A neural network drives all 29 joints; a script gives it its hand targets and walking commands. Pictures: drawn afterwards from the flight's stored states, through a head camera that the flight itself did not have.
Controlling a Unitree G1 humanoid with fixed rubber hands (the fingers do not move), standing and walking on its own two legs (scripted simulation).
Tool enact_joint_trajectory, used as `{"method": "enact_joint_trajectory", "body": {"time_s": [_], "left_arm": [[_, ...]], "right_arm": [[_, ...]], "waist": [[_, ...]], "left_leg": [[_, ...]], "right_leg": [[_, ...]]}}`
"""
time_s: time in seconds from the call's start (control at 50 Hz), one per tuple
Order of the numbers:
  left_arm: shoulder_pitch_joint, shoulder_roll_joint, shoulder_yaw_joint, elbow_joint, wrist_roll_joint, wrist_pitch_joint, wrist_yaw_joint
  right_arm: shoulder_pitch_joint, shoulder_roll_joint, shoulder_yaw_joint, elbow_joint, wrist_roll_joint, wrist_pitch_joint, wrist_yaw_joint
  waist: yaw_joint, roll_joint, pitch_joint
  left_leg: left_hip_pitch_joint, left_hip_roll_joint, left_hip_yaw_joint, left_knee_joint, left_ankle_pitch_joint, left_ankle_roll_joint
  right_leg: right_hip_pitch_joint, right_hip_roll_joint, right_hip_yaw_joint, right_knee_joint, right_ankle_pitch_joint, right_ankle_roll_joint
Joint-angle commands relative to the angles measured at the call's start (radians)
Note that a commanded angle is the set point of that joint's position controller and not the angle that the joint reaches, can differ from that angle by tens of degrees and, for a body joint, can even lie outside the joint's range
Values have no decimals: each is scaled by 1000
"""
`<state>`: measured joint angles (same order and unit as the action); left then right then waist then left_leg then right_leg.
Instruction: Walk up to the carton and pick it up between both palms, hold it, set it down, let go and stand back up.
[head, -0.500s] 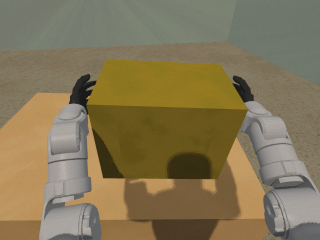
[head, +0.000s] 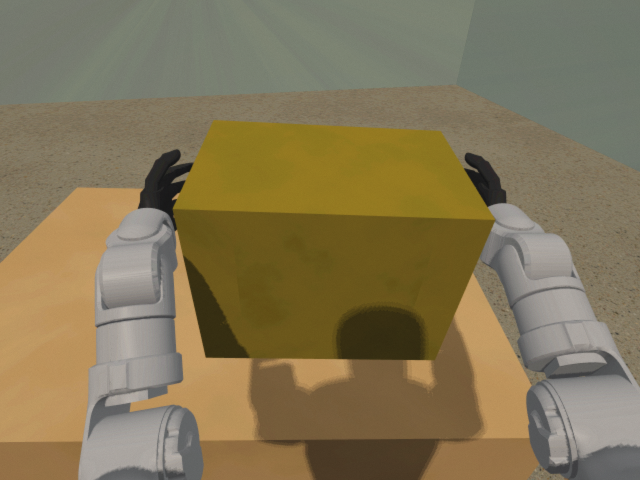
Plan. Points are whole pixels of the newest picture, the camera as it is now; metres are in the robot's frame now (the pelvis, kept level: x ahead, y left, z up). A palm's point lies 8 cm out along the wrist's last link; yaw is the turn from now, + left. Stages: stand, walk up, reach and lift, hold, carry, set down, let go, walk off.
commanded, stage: hold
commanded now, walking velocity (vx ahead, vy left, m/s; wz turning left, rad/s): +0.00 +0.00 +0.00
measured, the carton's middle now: (325, 241) +0.38 +0.01 +0.18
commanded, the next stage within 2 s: set down in 0.22 s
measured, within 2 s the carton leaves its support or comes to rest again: neither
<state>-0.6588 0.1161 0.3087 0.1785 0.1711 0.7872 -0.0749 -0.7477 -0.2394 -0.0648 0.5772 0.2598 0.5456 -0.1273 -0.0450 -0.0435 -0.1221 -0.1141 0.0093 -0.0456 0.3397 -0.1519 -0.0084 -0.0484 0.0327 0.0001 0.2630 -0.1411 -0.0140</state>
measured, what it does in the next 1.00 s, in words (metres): stands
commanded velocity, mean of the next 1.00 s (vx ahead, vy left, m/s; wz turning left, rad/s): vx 0.00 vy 0.00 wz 0.00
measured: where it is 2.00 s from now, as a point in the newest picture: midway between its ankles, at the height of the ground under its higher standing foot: outside the picture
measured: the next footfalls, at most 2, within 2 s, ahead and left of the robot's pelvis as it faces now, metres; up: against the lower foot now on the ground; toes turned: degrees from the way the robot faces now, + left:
none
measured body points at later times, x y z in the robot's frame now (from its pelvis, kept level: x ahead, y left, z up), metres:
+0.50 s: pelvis +0.00 +0.00 +0.00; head -0.08 +0.03 +0.44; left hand +0.37 +0.19 +0.25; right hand +0.37 -0.21 +0.24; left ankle +0.03 +0.12 -0.75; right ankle +0.01 -0.11 -0.75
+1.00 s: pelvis +0.02 +0.00 +0.00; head -0.02 +0.03 +0.45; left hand +0.40 +0.19 +0.18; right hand +0.39 -0.21 +0.15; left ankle +0.03 +0.12 -0.75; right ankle +0.01 -0.11 -0.75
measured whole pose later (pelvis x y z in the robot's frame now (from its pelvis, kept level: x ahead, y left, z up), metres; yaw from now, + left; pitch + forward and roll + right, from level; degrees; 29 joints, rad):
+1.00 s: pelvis +0.02 +0.00 +0.00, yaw +1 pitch -7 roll -1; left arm -0.58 0.09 0.24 0.24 0.19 0.48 -0.08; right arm -0.54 -0.14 -0.19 0.60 0.10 0.14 -0.07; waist -0.06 -0.07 0.03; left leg -0.03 0.00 -0.06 0.35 -0.19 -0.01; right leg 0.04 0.02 -0.03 0.28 -0.19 -0.01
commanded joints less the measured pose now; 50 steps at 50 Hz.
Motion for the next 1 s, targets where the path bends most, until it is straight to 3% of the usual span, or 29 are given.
{"method": "enact_joint_trajectory", "body": {"time_s": [0.0,0.12,0.2,0.22,0.3,0.4,0.44,0.54,0.66,0.7,0.78,0.88,0.94,0.98], "left_arm": [[-668,-509,-412,-130,-175,-51,-137],[-669,-503,-395,-93,-169,-47,-139],[-679,-520,-407,-126,-171,-50,-137],[-766,-541,-488,-231,-224,-54,-135],[-718,-529,-462,-193,-206,-62,-130],[-707,-461,-317,-87,-111,-96,-164],[-686,-445,-275,-38,-67,-125,-176],[-583,-411,-181,97,16,-176,-217],[-563,-460,-275,51,-16,-244,-217],[-602,-496,-343,-10,-56,-282,-197],[-586,-548,-484,-98,-114,-339,-153],[-527,-519,-496,-74,-97,-355,-127],[-522,-508,-489,-75,-106,-360,-127],[-523,-517,-513,-108,-124,-372,-117]], "right_arm": [[-865,549,292,-378,149,-68,160],[-870,538,279,-358,136,-66,167],[-867,541,289,-367,148,-71,172],[-802,523,245,-368,157,-74,167],[-819,489,227,-391,141,-89,173],[-882,482,186,-361,58,-147,194],[-874,499,174,-320,9,-189,204],[-778,529,145,-182,-102,-273,222],[-727,501,118,-190,-156,-384,204],[-720,508,122,-242,-157,-429,198],[-694,511,170,-365,-141,-498,182],[-629,493,217,-308,-118,-502,176],[-625,512,250,-334,-106,-505,173],[-647,540,287,-399,-84,-516,173]], "waist": [[-8,68,-284],[-2,60,-273],[-2,74,-295],[-82,101,-331],[-57,104,-315],[1,72,-259],[30,60,-227],[44,2,-124],[-22,18,-138],[-49,31,-196],[-65,91,-289],[-40,103,-237],[-31,67,-254],[-14,69,-320]], "left_leg": [[84,-39,44,-38,209,-11],[75,-36,49,-47,178,-7],[82,-33,45,-44,198,-11],[138,-41,41,-38,249,-2],[138,-40,41,-39,257,-7],[65,-51,66,-70,110,20],[59,-48,74,-82,68,21],[50,-45,100,-103,6,43],[141,-33,97,-73,147,20],[207,-25,85,-37,259,-6],[306,-27,64,25,448,-42],[277,-35,67,12,402,-43],[246,-44,75,2,369,-31],[268,-47,73,13,431,-38]], "right_leg": [[60,18,-3,-33,152,15],[47,17,-3,-40,115,9],[57,20,-6,-33,126,8],[52,43,-20,-11,138,17],[60,42,-12,-28,124,7],[82,17,-14,-33,60,11],[81,11,-21,-37,23,9],[61,3,-42,-45,-30,29],[76,10,-81,-23,107,38],[78,18,-95,-13,155,38],[85,22,-94,1,259,34],[94,7,-84,-7,250,42],[124,0,-76,1,302,55],[150,2,-73,16,382,57]]}}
